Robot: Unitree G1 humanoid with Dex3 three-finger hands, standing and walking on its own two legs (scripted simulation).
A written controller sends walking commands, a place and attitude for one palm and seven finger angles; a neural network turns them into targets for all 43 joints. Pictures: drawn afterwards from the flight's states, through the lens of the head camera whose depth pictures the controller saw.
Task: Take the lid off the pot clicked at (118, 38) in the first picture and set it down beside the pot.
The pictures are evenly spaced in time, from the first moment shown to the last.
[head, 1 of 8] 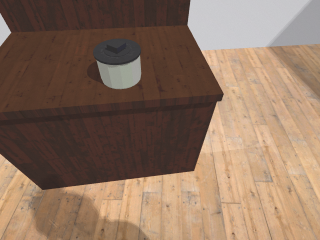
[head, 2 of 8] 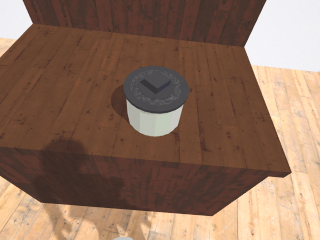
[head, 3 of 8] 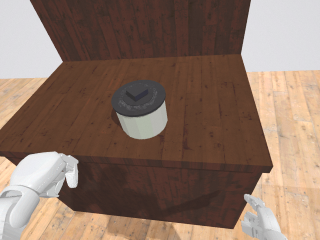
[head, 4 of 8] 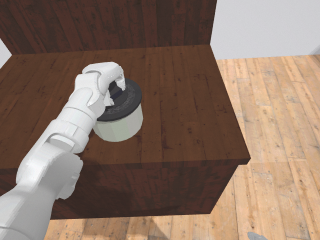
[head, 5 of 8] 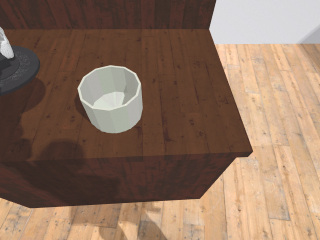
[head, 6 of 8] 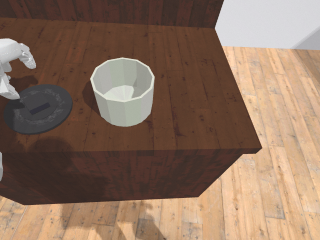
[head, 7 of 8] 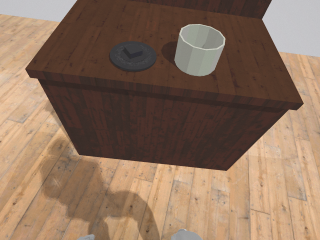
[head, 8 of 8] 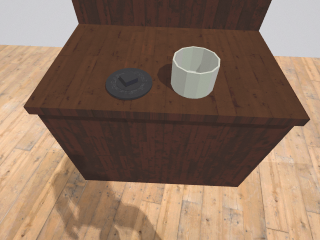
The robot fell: no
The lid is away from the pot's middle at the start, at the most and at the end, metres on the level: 0.00 0.25 0.25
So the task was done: yes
